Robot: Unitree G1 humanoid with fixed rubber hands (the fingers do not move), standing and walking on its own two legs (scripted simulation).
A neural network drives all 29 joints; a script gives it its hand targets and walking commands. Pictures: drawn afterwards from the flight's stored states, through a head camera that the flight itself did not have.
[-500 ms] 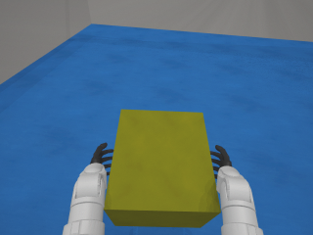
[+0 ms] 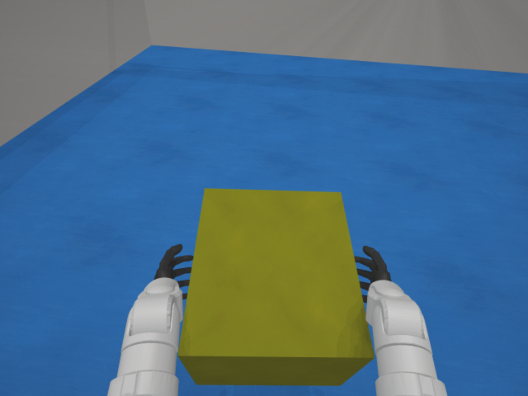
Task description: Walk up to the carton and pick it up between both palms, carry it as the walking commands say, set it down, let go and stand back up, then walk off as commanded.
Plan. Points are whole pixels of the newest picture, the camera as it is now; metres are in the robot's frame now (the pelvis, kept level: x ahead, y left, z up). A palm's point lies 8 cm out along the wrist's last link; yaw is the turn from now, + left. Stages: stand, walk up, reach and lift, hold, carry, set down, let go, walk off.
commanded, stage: hold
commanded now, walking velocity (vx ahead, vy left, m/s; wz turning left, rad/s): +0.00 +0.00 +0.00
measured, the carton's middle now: (271, 285) +0.33 +0.00 -0.03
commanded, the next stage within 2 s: carry in 0.66 s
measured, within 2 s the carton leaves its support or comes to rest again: neither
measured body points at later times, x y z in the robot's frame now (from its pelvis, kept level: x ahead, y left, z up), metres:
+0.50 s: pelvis +0.00 +0.00 +0.00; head -0.06 +0.00 +0.45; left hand +0.27 +0.17 +0.03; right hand +0.28 -0.17 +0.03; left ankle +0.01 +0.11 -0.74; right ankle +0.01 -0.12 -0.74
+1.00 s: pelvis +0.02 +0.06 -0.01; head -0.01 +0.07 +0.44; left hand +0.31 +0.24 +0.05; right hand +0.33 -0.11 +0.06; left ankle +0.04 +0.17 -0.75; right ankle +0.01 -0.11 -0.74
